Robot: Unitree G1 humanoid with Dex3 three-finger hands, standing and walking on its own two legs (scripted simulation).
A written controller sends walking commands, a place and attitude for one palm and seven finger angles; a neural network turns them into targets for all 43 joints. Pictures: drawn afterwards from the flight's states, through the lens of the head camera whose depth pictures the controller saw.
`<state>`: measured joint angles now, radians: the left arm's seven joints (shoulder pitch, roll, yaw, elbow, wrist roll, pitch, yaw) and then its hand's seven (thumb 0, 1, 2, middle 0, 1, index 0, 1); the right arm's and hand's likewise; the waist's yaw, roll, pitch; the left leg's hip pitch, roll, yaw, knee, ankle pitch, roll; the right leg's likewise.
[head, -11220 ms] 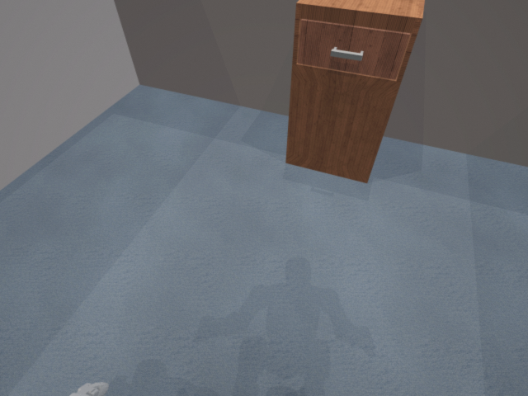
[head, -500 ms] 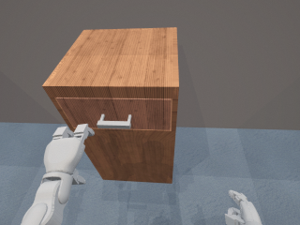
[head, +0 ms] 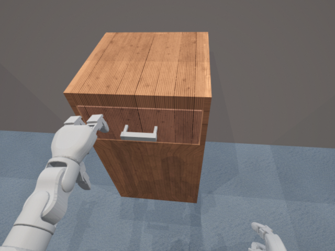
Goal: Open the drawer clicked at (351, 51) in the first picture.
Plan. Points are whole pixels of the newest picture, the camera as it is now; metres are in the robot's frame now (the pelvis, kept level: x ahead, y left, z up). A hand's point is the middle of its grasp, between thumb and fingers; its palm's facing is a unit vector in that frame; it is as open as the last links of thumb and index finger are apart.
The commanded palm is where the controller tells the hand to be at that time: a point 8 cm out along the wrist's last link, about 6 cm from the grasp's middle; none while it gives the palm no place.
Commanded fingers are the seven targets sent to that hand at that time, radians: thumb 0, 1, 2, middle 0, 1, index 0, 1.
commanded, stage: raise the hand with hooked fingers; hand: left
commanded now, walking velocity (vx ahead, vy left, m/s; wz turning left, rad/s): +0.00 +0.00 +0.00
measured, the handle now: (139, 132) +0.50 +0.17 -0.08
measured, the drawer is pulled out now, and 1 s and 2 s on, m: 0.00 0.00 0.00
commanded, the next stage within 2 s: move the hooked fingers above the handle in 0.22 s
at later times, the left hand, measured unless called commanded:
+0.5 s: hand (96, 155) +0.31 +0.22 +0.06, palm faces +0.01 -0.09 -1.00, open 13.8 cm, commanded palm +0.29 +0.23 +0.12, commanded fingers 0.00 -0.50 0.30 -0.30 -1.20 -0.30 -1.20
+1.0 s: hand (113, 147) +0.36 +0.20 +0.03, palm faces +0.00 -0.08 -1.00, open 13.8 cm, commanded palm +0.34 +0.21 +0.09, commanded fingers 0.00 -0.50 0.30 -0.30 -1.20 -0.30 -1.20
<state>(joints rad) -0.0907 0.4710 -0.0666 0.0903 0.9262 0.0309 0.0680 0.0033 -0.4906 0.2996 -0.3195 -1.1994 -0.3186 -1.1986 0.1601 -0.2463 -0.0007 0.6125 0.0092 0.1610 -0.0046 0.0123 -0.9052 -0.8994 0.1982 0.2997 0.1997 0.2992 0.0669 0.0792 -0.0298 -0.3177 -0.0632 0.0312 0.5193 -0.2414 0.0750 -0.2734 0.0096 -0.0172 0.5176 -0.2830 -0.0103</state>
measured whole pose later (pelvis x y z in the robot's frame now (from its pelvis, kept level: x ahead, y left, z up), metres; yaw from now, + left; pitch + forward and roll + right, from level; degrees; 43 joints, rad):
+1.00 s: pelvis +0.02 -0.02 -0.01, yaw +0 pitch +8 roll +0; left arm -0.22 0.41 -0.11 0.35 0.99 0.01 0.21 0.00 -0.49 0.30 -0.32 -1.20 -0.32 -1.20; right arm 0.19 -0.25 -0.04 0.65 0.02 0.15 -0.03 0.01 -0.91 -0.90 0.20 0.30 0.20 0.30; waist 0.04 0.06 -0.09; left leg -0.44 -0.04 0.03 0.62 -0.31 0.05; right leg -0.41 0.03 -0.02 0.62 -0.35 -0.04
